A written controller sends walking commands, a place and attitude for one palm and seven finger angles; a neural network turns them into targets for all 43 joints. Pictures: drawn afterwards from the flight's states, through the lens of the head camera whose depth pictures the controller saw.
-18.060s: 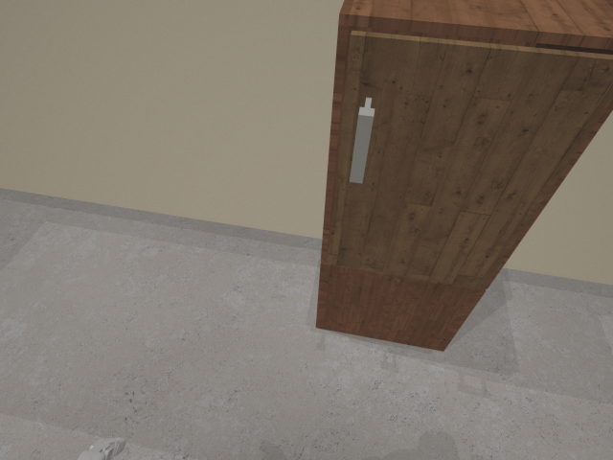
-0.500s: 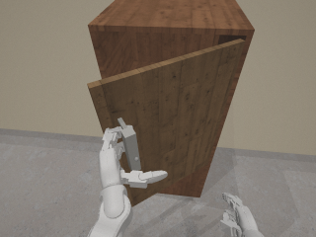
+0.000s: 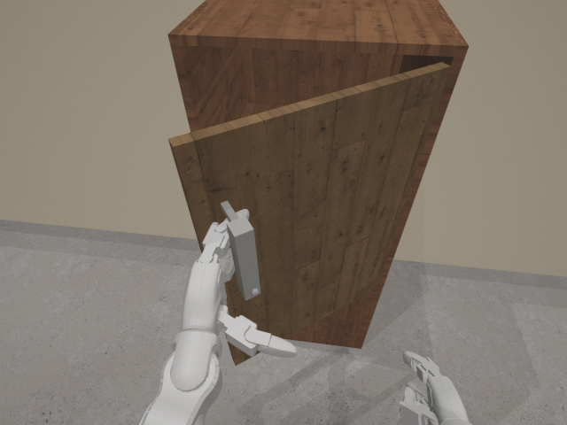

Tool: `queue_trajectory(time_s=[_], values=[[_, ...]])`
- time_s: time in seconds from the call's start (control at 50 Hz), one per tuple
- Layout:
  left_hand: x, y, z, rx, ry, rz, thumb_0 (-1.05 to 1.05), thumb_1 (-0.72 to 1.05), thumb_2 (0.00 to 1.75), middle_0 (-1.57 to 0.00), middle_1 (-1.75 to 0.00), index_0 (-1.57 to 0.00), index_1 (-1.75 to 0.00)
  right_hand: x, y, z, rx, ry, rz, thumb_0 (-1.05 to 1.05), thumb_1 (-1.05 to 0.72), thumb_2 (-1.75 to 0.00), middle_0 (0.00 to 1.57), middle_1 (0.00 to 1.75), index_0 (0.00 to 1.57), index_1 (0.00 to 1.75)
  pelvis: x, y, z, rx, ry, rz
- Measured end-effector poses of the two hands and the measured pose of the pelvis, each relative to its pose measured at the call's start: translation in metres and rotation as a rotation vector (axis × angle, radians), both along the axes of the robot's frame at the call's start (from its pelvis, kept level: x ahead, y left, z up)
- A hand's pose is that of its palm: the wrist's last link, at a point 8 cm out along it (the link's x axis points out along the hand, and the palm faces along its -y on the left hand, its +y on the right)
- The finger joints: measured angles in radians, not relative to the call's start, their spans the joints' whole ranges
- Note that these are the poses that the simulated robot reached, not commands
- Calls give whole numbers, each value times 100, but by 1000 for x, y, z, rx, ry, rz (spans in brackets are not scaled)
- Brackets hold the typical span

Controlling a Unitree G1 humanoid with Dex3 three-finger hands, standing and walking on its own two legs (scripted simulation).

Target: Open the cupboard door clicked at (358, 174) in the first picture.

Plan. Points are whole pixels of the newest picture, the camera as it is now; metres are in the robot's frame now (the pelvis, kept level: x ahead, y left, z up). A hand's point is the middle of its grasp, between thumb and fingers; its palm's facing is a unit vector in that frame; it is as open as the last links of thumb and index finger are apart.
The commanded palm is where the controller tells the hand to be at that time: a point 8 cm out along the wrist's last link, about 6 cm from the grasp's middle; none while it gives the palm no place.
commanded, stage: slide the hand sideways off the handle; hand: left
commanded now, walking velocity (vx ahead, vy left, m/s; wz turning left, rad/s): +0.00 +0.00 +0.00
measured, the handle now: (238, 251) +0.32 +0.09 +0.11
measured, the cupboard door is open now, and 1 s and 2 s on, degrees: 37 40 40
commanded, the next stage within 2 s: draw the hand back to the body in 1.06 s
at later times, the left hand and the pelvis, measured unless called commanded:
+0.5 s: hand (249, 314) +0.23 +0.07 +0.11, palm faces -0.11 -0.99 -0.01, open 16.2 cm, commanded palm +0.19 +0.13 +0.11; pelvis +0.01 +0.00 +0.00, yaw -2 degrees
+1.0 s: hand (194, 355) +0.18 +0.12 +0.10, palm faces -0.06 -1.00 -0.04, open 16.3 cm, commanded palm +0.14 +0.18 +0.11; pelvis +0.02 -0.01 -0.02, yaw -1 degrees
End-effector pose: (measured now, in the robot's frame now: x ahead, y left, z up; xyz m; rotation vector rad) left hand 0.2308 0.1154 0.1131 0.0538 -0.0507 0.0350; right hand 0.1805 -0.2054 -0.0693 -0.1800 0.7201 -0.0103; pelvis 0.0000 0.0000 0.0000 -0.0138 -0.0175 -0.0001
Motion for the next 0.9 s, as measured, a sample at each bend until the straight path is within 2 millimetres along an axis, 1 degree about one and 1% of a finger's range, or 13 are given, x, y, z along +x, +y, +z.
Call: queue_trajectory(time_s=[0.06,0.1,0.14,0.24,0.42,0.5,0.68,0.8,0.9], values=[[-6,1,-1,-5,-8,-132,-2,-50,30,-22,-41,-13,-42,-6,-5,0,-13,-19,-14,2,-91,-90,20,30,20,30,-2,1,-1,-1,-1,4],[-8,0,-1,-23,-3,-178,-2,-50,30,-19,-38,-12,-39,-8,-6,0,-16,-33,-27,2,-91,-90,20,30,20,30,-2,2,-1,-1,-1,3],[-9,-1,-1,-44,1,-186,-2,-50,30,-17,-35,-13,-37,-10,-7,0,-14,-48,-38,2,-91,-90,20,30,20,30,-3,3,-1,1,0,-1],[-9,-2,-1,-63,6,-158,-2,-50,30,-19,-37,-18,-34,-10,-4,5,3,-81,-45,2,-91,-90,20,30,20,30,-2,3,-1,7,6,-15],[-13,-1,-2,-55,20,-154,-2,-50,30,-18,-35,-18,-32,-2,-1,11,26,-115,-35,2,-91,-90,20,30,20,30,7,0,-1,12,20,-34],[-20,6,-5,-41,42,-147,-2,-50,30,-18,-34,-18,-32,4,-6,11,24,-118,-38,2,-91,-90,20,30,20,30,13,-3,-2,13,29,-39],[-41,29,-6,-30,54,-98,-2,-50,30,-19,-32,-18,-32,14,-22,10,-2,-138,-48,2,-91,-90,20,30,20,30,24,-10,-7,11,62,-33],[-56,43,-4,-16,45,-77,-2,-50,30,-18,-31,-17,-31,17,-30,5,-9,-152,-64,2,-91,-90,20,30,20,30,27,-12,-12,9,82,-25],[-67,52,-6,-9,49,-75,-2,-50,30,-16,-30,-16,-30,17,-32,1,-9,-161,-77,2,-91,-90,20,30,20,30,25,-12,-16,6,90,-18]])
